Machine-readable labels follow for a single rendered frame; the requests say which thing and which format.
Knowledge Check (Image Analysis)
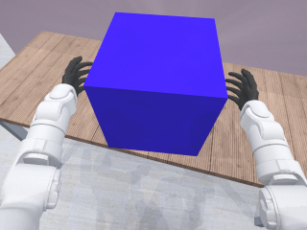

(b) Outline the left robot upper arm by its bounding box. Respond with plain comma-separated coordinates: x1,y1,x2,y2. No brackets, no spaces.
0,163,61,230

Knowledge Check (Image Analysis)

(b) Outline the robot right hand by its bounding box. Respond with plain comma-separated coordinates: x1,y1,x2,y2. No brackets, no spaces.
225,68,259,111

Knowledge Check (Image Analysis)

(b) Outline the robot left hand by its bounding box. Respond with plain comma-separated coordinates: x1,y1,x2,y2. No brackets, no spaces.
61,56,93,97

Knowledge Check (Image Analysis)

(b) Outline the right robot upper arm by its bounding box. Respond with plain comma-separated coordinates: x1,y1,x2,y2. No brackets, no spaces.
258,185,307,230

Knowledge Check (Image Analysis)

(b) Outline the table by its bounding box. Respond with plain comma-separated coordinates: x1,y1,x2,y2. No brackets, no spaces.
0,31,307,227

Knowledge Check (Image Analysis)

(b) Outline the left robot forearm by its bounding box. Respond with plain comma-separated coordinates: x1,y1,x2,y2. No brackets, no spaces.
0,83,78,206

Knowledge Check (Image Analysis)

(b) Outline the right robot forearm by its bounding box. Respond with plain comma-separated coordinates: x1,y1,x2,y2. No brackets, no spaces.
240,100,307,187

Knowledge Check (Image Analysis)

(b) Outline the carton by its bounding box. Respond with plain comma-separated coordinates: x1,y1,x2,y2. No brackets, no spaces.
83,11,228,156

